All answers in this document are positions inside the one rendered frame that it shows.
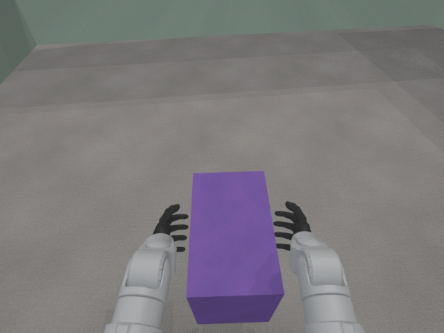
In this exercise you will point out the carton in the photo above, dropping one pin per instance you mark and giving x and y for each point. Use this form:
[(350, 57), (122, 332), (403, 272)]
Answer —
[(233, 267)]

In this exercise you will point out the right robot forearm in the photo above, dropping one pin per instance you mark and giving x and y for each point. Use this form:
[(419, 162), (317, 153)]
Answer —
[(323, 286)]

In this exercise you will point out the left robot hand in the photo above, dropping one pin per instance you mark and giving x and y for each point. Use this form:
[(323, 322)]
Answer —
[(164, 225)]

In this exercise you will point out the left robot forearm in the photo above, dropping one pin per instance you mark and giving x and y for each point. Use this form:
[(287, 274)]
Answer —
[(145, 286)]

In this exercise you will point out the right robot hand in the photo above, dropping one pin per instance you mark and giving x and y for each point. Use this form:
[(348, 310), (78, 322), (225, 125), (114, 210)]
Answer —
[(300, 223)]

